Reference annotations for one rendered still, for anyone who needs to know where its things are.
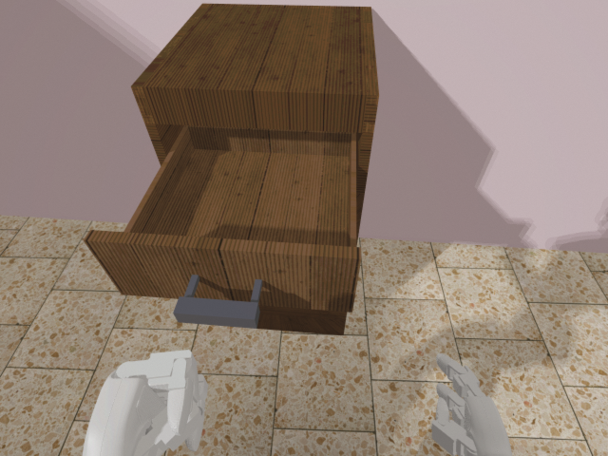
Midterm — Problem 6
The left robot hand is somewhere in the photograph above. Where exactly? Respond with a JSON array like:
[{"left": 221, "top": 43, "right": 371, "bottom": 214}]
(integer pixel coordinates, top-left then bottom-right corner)
[{"left": 83, "top": 350, "right": 209, "bottom": 456}]

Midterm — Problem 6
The right robot hand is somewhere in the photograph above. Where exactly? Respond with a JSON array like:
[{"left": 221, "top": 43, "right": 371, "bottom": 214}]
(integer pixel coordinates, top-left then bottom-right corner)
[{"left": 432, "top": 353, "right": 512, "bottom": 456}]

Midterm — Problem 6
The drawer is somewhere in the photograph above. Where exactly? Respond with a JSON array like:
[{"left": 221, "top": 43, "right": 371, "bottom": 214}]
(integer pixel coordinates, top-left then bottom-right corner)
[{"left": 84, "top": 125, "right": 361, "bottom": 313}]

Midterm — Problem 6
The cabinet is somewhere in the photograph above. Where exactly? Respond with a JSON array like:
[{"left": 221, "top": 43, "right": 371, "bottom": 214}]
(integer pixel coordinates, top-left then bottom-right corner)
[{"left": 131, "top": 4, "right": 379, "bottom": 335}]

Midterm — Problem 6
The handle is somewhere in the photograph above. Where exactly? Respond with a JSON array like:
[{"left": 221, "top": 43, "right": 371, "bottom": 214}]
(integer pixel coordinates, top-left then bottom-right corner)
[{"left": 173, "top": 275, "right": 262, "bottom": 329}]

